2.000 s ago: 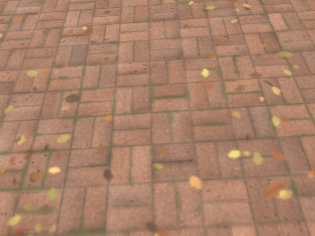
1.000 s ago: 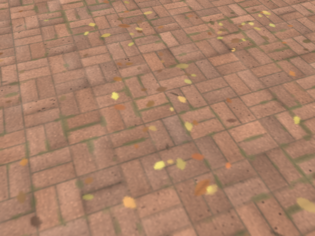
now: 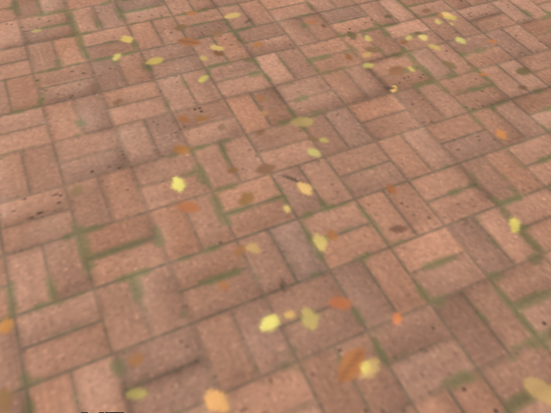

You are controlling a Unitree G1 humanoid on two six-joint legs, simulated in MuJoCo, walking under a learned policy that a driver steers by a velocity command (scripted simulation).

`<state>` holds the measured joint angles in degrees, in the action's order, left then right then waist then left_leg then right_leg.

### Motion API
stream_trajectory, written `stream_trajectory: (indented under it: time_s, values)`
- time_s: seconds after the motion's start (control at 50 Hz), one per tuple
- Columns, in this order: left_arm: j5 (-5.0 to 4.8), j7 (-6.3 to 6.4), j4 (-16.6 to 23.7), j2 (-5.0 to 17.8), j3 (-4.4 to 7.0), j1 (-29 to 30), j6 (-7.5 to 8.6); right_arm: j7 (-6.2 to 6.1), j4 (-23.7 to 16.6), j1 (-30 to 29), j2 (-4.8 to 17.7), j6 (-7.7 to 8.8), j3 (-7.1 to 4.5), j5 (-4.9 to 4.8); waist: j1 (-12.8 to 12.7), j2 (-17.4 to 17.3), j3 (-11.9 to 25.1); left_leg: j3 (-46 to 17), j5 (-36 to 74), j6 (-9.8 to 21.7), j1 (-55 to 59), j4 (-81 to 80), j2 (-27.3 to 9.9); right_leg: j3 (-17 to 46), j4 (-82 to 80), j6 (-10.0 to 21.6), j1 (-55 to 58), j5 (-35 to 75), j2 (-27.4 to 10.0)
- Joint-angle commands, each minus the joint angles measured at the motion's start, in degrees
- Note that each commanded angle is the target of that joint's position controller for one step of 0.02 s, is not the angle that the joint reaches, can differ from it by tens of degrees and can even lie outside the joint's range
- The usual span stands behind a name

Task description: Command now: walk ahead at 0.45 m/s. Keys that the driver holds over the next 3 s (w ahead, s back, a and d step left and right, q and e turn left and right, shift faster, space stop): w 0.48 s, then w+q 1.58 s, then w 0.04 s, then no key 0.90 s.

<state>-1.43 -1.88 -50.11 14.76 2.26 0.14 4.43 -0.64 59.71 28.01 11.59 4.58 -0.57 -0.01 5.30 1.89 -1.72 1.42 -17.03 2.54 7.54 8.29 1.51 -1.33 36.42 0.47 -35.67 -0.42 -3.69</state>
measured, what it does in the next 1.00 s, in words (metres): walks ahead: right foot, then left foot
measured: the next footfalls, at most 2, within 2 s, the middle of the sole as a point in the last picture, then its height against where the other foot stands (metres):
right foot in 0.12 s outside the picture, level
left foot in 0.66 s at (205, 378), level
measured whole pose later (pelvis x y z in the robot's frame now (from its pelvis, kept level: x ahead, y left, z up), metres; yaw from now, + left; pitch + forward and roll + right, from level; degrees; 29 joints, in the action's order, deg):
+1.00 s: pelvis +0.58 +0.05 +0.01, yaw +13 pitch +2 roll -1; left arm 0.5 0.3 -47.3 17.0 3.0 -2.0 5.9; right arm -0.2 48.2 20.0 15.0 4.0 -3.5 -0.8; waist 3.6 2.0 -1.7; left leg -6.3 -10.6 5.3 -6.9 16.6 6.2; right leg 6.1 36.6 -2.1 -37.2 1.3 -4.5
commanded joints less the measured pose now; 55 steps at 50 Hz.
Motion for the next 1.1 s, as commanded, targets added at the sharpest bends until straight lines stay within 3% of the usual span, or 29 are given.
stream_trajectory:
  time_s: [0.02,0.08,0.1,0.12,0.14,0.16,0.18,0.2,0.22,0.24,0.26,0.3,0.36,0.46,0.56,0.6,0.62,0.66,0.68,0.7,0.72,0.74,0.76,0.78,0.8,0.84,0.9,1.0,1.1]
  values:
    - [-0.37,-0.73,6.8,2.5,-0.15,10.5,1.16,-0.54,-1.0,2.3,10.7,0.3,-2.4,-0.71,-1.0,-7.6,-7.6,-5.5,23.8,6.9,-5.7,-3.1,-14.7,-1.0,-5.6,1.3,0.5,2.7,1.7]
    - [-0.24,-1.02,6.5,5.9,1.21,6.1,1.55,-0.64,-1.5,0.3,12.2,-0.42,-3.27,-0.56,-5.3,-8.9,-2.5,-4.2,45.3,5.4,-0.1,5.1,-16.3,-1.7,-6.7,4.3,8.3,-1.3,4.1]
    - [-0.3,-0.71,4.8,7.7,2.29,-0.5,1.45,-0.64,-1.9,-0.6,12.6,-0.98,-3.5,-0.27,-8.9,-9.9,2.1,-3.1,55.2,4.5,-0.1,12.9,-15.6,-2.8,-6.4,5.7,16.5,-2.5,5.9]
    - [-0.46,-0.17,1.7,9.9,3.65,-10.5,1.1,-0.6,-2.4,-1.4,12.1,-1.47,-3.28,0.08,-13.5,-9.5,8.0,-1.7,57.0,3.0,-4.5,24.4,-13.3,-2.8,-6.9,7.4,29.6,-1.7,6.1]
    - [0.34,0.57,-0.6,13.5,4.66,-21.1,0.64,-0.52,-3.9,-0.8,10.1,-1.45,-2.39,1.06,-16.3,-3.3,15.9,-0.9,38.2,1.6,-19.0,42.2,-10.2,10.3,-4.8,11.0,48.4,-5.3,-4.9]
    - [0.75,0.04,-2.2,15.3,4.8,-24.4,0.54,0.38,-3.7,7.3,0.6,-0.3,-0.02,0.38,-10.7,13.1,25.3,-3.7,-11.4,-1.6,-39.0,62.4,1.8,40.3,-13.5,20.8,63.9,-22.5,-18.6]
    - [0.34,-0.08,-2.1,9.7,3.25,-21.5,0.77,0.61,-4.0,1.4,6.9,1.42,-1.4,-1.39,-12.9,7.8,19.5,-10.6,-15.1,0.0,-44.9,69.2,0.1,44.1,-20.4,18.1,58.6,-27.5,-16.5]
    - [0.35,0.04,-1.2,7.9,2.58,-15.6,1.17,0.69,-6.5,-4.7,10.0,2.48,-2.48,-3.1,-11.1,6.3,9.7,-8.7,-10.1,1.1,-48.6,70.0,-2.8,35.0,-22.1,15.8,49.4,-23.6,-15.2]
    - [0.66,-0.09,-0.3,6.8,2.17,-10.7,1.66,0.25,-7.1,-7.6,10.3,2.99,-2.54,-2.93,-8.9,0.4,5.4,-7.5,-4.5,1.3,-45.9,67.3,-6.0,28.1,-23.8,14.7,40.0,-15.4,-13.4]
    - [1.32,-0.34,0.0,5.3,1.79,-8.3,2.06,-0.14,-7.1,-8.6,10.0,2.82,-3.1,-2.06,-7.0,-1.2,2.9,-6.8,-1.2,1.0,-43.3,64.4,-7.9,22.5,-25.1,13.9,33.0,-8.9,-11.4]
    - [1.99,-0.44,-0.3,4.2,1.41,-7.5,2.35,-0.2,-7.0,-7.0,8.8,2.13,-3.18,-1.6,-4.8,0.2,3.0,-7.3,0.6,0.8,-39.3,62.7,-9.6,18.6,-26.6,13.5,28.9,-6.6,-9.6]
    - [1.5,-0.52,-1.4,3.9,1.22,-8.1,2.54,-0.26,-7.1,-6.1,6.6,0.83,-3.07,-1.3,-3.4,1.4,1.8,-6.5,0.7,0.0,-37.4,58.9,-10.6,14.7,-29.3,14.0,24.3,-5.2,-8.3]
    - [1.43,0.66,-3.0,6.8,1.67,-11.1,2.65,-0.53,-10.2,-12.9,7.2,0.03,-3.23,-0.48,-4.1,0.6,-1.8,-5.3,6.5,-2.3,-42.9,50.6,-11.8,11.4,-32.1,14.7,22.2,-3.9,-8.1]
    - [0.79,1.92,-4.4,8.8,1.89,-16.8,1.87,0.43,-13.6,-24.5,5.9,0.81,-2.38,-0.39,-7.9,-0.1,-2.6,-1.9,22.3,-3.1,-41.8,30.1,-8.7,5.4,-31.8,11.7,24.9,-0.2,-5.3]
    - [0.47,2.17,-6.8,9.7,2.27,-21.5,0.64,2.26,-16.5,-30.8,6.9,0.99,-1.97,-1.43,-9.5,0.2,-2.9,-2.2,20.4,-0.8,-44.1,23.3,-7.3,3.6,-28.3,10.3,37.0,1.1,-9.9]
    - [0.62,2.35,-6.8,10.3,2.63,-21.0,-0.11,3.08,-17.5,-30.7,8.1,0.99,-2.25,-1.53,-8.2,0.9,-2.0,-1.7,14.8,1.2,-43.2,22.7,-6.1,2.3,-24.8,9.0,41.3,7.3,-11.5]
    - [0.77,2.45,-6.4,10.8,2.79,-20.0,-0.46,3.31,-17.4,-28.2,9.2,0.92,-2.76,-1.5,-6.5,1.7,-0.3,-0.6,12.3,2.4,-39.3,22.5,-4.5,1.1,-20.9,8.2,42.3,16.2,-11.4]
    - [1.5,2.88,-5.0,9.7,2.31,-19.0,-1.41,3.09,-13.3,-13.2,13.7,0.56,-5.45,-1.35,0.4,0.5,9.0,1.3,12.8,5.4,-18.6,21.4,-0.7,-3.9,-0.6,5.1,37.3,28.6,-7.2]
    - [2.47,2.75,-2.9,5.7,0.77,-23.3,-0.79,2.68,-12.1,-5.2,19.6,0.28,-7.19,-0.68,0.3,-8.9,16.7,-19.4,10.4,12.6,3.6,21.7,-12.9,-6.4,20.8,1.7,16.8,11.7,-1.9]
    - [2.9,1.95,-3.1,1.5,-0.88,-25.7,1.04,3.08,-11.5,-3.0,19.7,0.21,-7.02,-1.23,-1.2,-17.2,21.9,-44.9,-0.7,19.0,15.1,11.5,-21.0,0.3,34.1,-0.3,-0.2,-30.3,7.4]
    - [0.66,1.26,-2.2,7.7,0.63,-20.2,2.81,3.0,-12.1,-4.3,14.8,0.35,-5.57,-1.09,0.5,-12.7,17.9,-43.5,-4.9,16.5,13.5,8.5,-19.9,6.9,39.4,1.3,-7.1,-30.2,4.3]
    - [-0.63,1.1,-0.5,9.4,0.98,-15.3,3.99,2.77,-13.3,-8.8,13.5,0.6,-5.23,-0.69,-0.3,-9.8,10.6,-35.9,-0.1,14.5,6.0,7.7,-18.0,6.4,38.4,2.4,-9.4,-24.7,1.8]
    - [-0.07,1.48,0.0,9.3,1.04,-12.9,4.48,2.67,-14.5,-12.5,12.6,0.74,-4.96,-0.33,-1.8,-4.7,7.1,-30.1,6.5,13.7,-1.7,6.8,-15.9,6.0,34.9,2.6,-7.4,-20.3,-0.3]
    - [0.88,1.84,0.1,9.3,1.48,-12.7,4.3,2.62,-15.5,-14.9,11.3,0.84,-4.57,0.12,-3.9,-3.1,5.0,-25.9,12.9,13.0,-8.2,5.6,-14.3,6.3,30.4,2.3,-3.6,-17.5,-2.1]
    - [1.38,1.99,0.3,8.9,1.69,-13.0,3.66,2.56,-16.1,-16.1,10.5,0.89,-4.3,0.47,-5.4,-3.9,4.9,-24.0,16.1,12.9,-11.9,4.4,-13.0,6.7,27.9,1.8,-0.2,-16.3,-2.8]
    - [1.98,2.22,0.9,7.3,1.72,-13.1,2.41,2.15,-16.3,-15.4,11.1,0.9,-4.5,-0.17,-6.4,-4.5,4.0,-21.0,19.6,13.4,-15.7,2.8,-11.8,5.9,23.1,0.0,1.5,-14.9,-2.6]
    - [2.43,2.65,3.7,6.4,1.7,-6.8,1.63,0.76,-15.7,-11.8,13.3,0.74,-5.22,-0.7,-5.0,-4.4,1.3,-18.1,20.1,13.0,-18.4,1.6,-10.2,5.1,12.0,-2.7,-1.0,-6.2,-1.3]
    - [1.59,1.87,7.5,4.8,1.08,2.8,2.33,-0.25,-14.5,-7.6,13.6,-0.02,-5.45,-1.08,-1.7,-6.5,0.1,-16.6,13.6,8.9,-21.4,2.6,-7.2,4.5,-5.0,-2.9,5.6,8.0,2.5]
    - [1.04,0.85,9.8,7.5,1.61,5.5,3.39,-0.92,-13.8,-5.5,13.3,-1.12,-5.66,-1.32,-1.9,-7.2,0.3,-23.3,14.8,8.2,-12.5,9.6,-10.2,6.8,-10.9,-1.5,6.6,2.5,3.2]
Over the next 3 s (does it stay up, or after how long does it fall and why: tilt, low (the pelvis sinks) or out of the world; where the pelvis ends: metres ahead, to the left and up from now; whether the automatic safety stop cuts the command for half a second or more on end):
stays up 1.23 0.45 -0.01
